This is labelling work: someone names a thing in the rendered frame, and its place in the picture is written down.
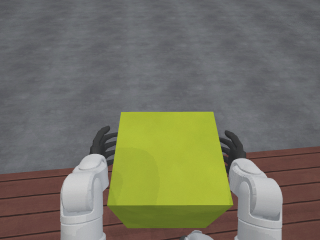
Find left robot forearm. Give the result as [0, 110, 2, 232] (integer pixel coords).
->
[60, 154, 109, 240]

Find robot left hand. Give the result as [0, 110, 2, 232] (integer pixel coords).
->
[89, 125, 118, 167]

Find carton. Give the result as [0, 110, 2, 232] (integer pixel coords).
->
[107, 111, 233, 228]

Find robot right shin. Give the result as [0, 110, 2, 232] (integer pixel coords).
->
[189, 230, 202, 236]

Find right robot forearm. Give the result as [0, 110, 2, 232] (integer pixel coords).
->
[228, 158, 283, 240]

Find robot right hand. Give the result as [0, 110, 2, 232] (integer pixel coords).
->
[219, 130, 247, 175]

